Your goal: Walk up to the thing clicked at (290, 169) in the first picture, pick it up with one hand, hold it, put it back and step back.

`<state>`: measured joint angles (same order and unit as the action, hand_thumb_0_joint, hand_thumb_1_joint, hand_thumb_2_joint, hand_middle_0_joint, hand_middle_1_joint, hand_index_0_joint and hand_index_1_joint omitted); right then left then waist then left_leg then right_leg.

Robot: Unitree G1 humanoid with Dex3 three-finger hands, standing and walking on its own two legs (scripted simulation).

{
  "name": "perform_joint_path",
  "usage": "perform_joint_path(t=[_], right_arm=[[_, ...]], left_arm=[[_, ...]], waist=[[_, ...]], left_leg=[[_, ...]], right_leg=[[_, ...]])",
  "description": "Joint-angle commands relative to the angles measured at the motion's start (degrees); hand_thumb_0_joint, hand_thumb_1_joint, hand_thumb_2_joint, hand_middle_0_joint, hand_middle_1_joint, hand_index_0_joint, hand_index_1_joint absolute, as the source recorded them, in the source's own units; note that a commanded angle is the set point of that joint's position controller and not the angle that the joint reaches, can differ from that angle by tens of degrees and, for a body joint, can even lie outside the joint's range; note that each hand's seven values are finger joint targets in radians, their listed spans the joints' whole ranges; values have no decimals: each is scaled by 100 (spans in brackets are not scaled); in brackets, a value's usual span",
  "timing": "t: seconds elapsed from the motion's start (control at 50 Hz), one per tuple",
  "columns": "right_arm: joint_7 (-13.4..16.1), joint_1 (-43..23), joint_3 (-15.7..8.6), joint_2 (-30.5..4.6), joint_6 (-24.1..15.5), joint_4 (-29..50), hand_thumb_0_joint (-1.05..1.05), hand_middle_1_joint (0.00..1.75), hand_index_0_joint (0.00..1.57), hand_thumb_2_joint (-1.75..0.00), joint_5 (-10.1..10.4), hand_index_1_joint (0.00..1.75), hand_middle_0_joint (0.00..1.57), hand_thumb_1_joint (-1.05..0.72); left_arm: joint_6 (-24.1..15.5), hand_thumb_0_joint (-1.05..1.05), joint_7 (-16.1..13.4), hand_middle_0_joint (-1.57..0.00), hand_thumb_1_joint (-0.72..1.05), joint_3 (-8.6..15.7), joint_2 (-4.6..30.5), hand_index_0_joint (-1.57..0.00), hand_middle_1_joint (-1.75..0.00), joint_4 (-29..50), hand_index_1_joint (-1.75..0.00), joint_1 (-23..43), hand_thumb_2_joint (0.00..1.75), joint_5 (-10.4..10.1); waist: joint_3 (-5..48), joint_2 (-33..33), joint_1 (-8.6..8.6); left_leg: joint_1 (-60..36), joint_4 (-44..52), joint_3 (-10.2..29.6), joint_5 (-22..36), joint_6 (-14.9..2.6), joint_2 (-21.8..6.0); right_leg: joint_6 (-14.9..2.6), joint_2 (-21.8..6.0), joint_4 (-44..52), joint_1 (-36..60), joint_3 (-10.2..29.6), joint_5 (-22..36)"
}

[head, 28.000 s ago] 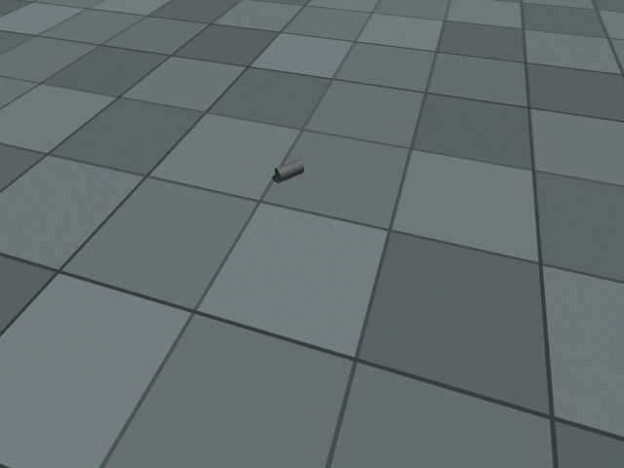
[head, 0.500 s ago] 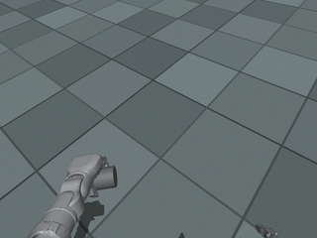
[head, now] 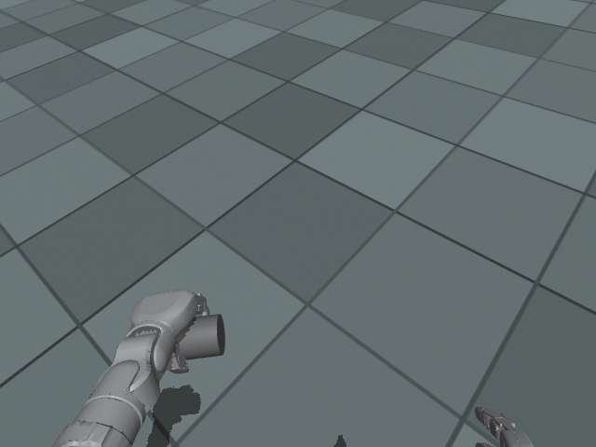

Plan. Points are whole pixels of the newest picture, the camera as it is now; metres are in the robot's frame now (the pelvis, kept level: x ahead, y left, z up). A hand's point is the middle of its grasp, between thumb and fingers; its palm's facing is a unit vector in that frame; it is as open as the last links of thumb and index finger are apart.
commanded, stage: hold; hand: left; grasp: from above
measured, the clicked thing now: (178, 339) +0.31 +0.22 -0.06
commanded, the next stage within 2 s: crouch in 0.66 s
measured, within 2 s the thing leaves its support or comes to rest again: neither
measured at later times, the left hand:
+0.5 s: hand (177, 344) +0.29 +0.22 -0.04, palm faces -0.46 -0.08 -0.88, open 9.2 cm
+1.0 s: hand (180, 353) +0.28 +0.22 -0.06, palm faces -0.47 -0.08 -0.88, open 9.2 cm
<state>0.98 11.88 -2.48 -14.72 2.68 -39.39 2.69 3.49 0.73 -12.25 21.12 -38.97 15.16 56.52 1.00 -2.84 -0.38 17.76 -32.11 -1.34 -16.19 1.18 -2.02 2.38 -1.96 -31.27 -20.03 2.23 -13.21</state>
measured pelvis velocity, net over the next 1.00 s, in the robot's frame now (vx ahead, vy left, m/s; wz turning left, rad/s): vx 0.00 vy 0.00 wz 0.01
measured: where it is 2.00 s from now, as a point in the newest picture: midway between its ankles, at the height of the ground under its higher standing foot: outside the picture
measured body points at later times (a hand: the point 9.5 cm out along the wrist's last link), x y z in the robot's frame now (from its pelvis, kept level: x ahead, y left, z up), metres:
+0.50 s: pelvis +0.00 +0.00 +0.00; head +0.01 -0.03 +0.45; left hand +0.31 +0.22 +0.01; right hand +0.14 -0.26 -0.11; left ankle +0.01 +0.13 -0.73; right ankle +0.03 -0.15 -0.73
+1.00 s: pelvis +0.00 +0.00 +0.00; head +0.03 -0.02 +0.45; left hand +0.30 +0.22 -0.01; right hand +0.14 -0.26 -0.11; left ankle +0.01 +0.13 -0.73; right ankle +0.03 -0.15 -0.73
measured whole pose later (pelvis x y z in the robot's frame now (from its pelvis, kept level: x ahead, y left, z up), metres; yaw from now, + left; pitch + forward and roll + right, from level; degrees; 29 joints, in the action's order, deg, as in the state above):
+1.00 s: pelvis +0.00 +0.00 +0.00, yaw +0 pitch +2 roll +0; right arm 1.5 10.6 -2.3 -14.2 3.5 -39.0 2.6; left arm 1.1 -2.6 -11.1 20.3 -40.9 13.5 58.6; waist -0.5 -1.9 -0.8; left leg 17.2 -30.3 -0.9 -15.2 1.3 -1.8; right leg 2.2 -2.1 -30.1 -19.5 1.8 -12.7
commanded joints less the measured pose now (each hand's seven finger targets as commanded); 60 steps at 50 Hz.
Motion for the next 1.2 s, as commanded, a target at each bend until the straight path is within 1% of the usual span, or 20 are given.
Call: perform_joint_path(t=[0.0,0.08,0.12,0.14,0.2,0.26,0.32,0.44,0.5,0.54,0.58,0.66,0.68,0.74,0.76,0.8,0.9,0.98,1.06,1.18], right_arm=[[51,-388,-228,-750,-271,762,0,30,20,-90,2,30,20,-89],[70,-449,-229,-757,-266,750,0,30,20,-90,19,30,20,-90],[79,-449,-232,-743,-267,759,0,30,20,-90,19,30,20,-89],[79,-458,-218,-749,-266,755,0,30,20,-90,11,30,20,-89],[93,-493,-206,-734,-264,753,0,30,20,-90,23,30,20,-90],[99,-524,-174,-701,-268,773,0,30,20,-90,22,30,20,-90],[104,-559,-186,-701,-264,793,0,30,20,-90,25,30,20,-89],[115,-506,-194,-703,-251,750,0,30,20,-90,17,30,20,-90],[114,-470,-217,-732,-254,699,0,30,20,-90,6,30,20,-90],[112,-506,-243,-769,-240,685,0,30,20,-90,14,30,20,-90],[107,-486,-235,-742,-244,671,0,30,20,-90,5,30,20,-90],[94,-485,-224,-706,-235,701,0,30,20,-90,18,30,20,-90],[95,-515,-231,-715,-222,748,0,30,20,-90,30,30,20,-90],[114,-566,-214,-731,-203,766,0,30,20,-91,29,30,20,-92],[119,-574,-214,-708,-197,811,0,30,20,-90,39,30,20,-88],[130,-559,-198,-681,-186,792,0,30,20,-90,30,30,20,-89],[115,-409,-220,-693,-147,738,0,30,20,-90,6,30,20,-88],[66,-257,-274,-716,-114,595,0,30,20,-90,-62,30,20,-88],[-3,-1,-363,-776,-97,348,0,30,20,-89,-133,30,20,-88],[-84,336,-446,-821,-221,146,0,30,20,-89,-284,30,20,-88]], left_arm=[[0,0,-305,-112,74,704,1247,-111,-57,1351,-58,2104,75,56],[23,0,-210,-112,74,558,1139,-111,-58,1281,-59,2021,77,54],[0,0,-205,-112,73,683,1282,-111,-57,1567,-58,2142,76,54],[9,0,-194,-112,73,598,1170,-111,-57,1321,-59,2018,79,14],[-6,0,-180,-111,71,662,1273,-110,-57,1447,-58,2254,75,36],[-1,0,-169,-111,73,650,1167,-110,-58,1170,-58,1824,75,12],[-64,0,-132,-110,73,683,1261,-110,-61,1480,-61,1937,77,26],[-80,0,-296,-110,71,733,1285,-109,-61,1584,-62,2168,79,89],[-44,0,-364,-109,70,633,1181,-108,-62,1446,-62,2185,79,102],[-6,0,-379,-109,69,776,1367,-108,-61,1354,-62,2094,79,126],[-7,0,-342,-108,70,631,1216,-108,-65,1416,-66,2289,82,73],[60,0,-271,-108,69,539,1043,-108,-63,1148,-64,1827,80,23],[57,0,-225,-109,70,620,1101,-108,-61,1209,-62,1731,80,-7],[10,0,-123,-110,76,659,1274,-112,-67,1280,-65,1871,75,12],[-30,0,-100,-102,68,675,1266,-104,-62,1438,-61,1837,74,22],[-73,0,-117,-104,67,609,1161,-105,-61,1346,-60,1718,73,76],[-218,0,-516,-103,64,763,1136,-103,-58,984,-59,1642,74,225],[-302,0,-1042,-104,65,697,1000,-104,-57,458,-57,1860,72,422],[-322,0,-1478,-100,64,554,865,-102,-62,-190,-61,2321,72,600],[-490,0,-2121,-98,63,620,793,-100,-64,-979,-62,2832,68,898]], waist=[[1485,142,57],[1455,137,-1],[1629,96,71],[1438,174,15],[1472,183,32],[1259,348,51],[1453,114,89],[1544,5,52],[1554,163,-12],[1575,57,80],[1603,131,29],[1396,285,37],[1385,265,97],[1331,232,72],[1373,159,113],[1341,238,61],[1145,407,-8],[1111,463,-157],[1473,346,-346],[2233,-19,-404]], left_leg=[[-518,534,-54,913,-129,279],[-681,547,-63,1087,-124,260],[-703,548,-84,1172,-129,282],[-655,564,-80,1021,-134,284],[-694,596,-94,1012,-150,296],[-531,625,-83,893,-170,307],[-620,626,-108,967,-158,314],[-815,650,-72,1106,-115,272],[-836,607,-68,1204,-126,262],[-862,594,-98,1286,-122,294],[-863,603,-81,1274,-122,274],[-719,652,-101,1165,-155,295],[-734,663,-117,1174,-162,302],[-730,685,-83,1140,-163,294],[-768,699,-86,1124,-153,291],[-765,692,-77,1171,-155,293],[-535,582,-103,1056,-158,329],[-277,334,-89,859,-135,338],[83,-249,-64,925,-106,301],[1504,-1700,-3,625,-17,228]], right_leg=[[-233,307,484,629,-244,517],[-235,314,477,566,-252,670],[-235,303,474,695,-242,760],[-227,302,534,636,-252,623],[-219,288,561,634,-228,633],[-206,277,609,657,-238,494],[-219,266,581,722,-213,564],[-251,307,555,687,-252,684],[-242,312,539,690,-259,775],[-242,280,567,758,-254,853],[-231,297,564,764,-259,860],[-218,269,644,767,-257,772],[-217,258,653,826,-248,787],[-221,263,670,798,-243,737],[-236,270,656,814,-243,707],[-245,282,641,752,-249,745],[-231,267,600,539,-247,646],[-233,238,412,181,-254,477],[-245,234,-97,-372,-253,603],[-319,251,-1561,-1830,-299,334]])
